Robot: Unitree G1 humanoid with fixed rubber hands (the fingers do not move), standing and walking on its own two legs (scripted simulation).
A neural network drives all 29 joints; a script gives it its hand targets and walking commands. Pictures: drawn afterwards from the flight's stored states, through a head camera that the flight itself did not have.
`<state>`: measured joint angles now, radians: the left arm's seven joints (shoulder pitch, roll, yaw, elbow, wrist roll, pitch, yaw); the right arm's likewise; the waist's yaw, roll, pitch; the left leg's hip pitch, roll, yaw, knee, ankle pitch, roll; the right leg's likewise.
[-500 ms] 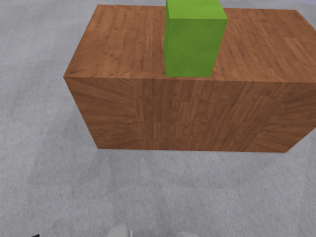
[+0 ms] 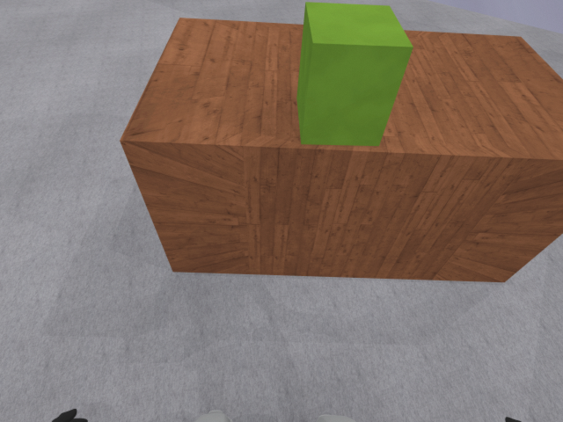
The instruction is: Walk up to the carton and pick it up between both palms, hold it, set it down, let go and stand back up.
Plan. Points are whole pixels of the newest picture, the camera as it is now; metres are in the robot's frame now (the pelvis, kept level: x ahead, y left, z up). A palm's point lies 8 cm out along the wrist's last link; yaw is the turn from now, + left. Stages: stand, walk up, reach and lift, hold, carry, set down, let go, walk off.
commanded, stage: walk up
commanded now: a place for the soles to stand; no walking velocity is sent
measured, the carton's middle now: (343, 77) +0.86 -0.17 +0.05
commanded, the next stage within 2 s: none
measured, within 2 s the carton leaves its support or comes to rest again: neither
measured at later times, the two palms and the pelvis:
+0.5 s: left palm out of the picture +0.09 +0.32 -0.09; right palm out of the picture +0.07 -0.35 -0.07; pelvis -0.01 -0.01 +0.00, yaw +0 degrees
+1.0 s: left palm (63, 383) +0.21 +0.32 -0.09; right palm (523, 412) +0.16 -0.34 -0.07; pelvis +0.09 +0.00 +0.00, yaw -2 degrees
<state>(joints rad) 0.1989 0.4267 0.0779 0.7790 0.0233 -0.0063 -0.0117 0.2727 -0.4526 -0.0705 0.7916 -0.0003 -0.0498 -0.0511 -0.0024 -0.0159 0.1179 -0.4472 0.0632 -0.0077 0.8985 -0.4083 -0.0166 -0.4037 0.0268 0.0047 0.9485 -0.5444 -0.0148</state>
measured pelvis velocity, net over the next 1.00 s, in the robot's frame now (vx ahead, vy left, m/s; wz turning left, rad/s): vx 0.09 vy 0.00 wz -0.03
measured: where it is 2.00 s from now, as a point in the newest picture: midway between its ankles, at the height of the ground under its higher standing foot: (287, 390)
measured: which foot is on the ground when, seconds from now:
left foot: down 0.00-1.00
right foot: down 0.00-0.66, up 0.68-1.00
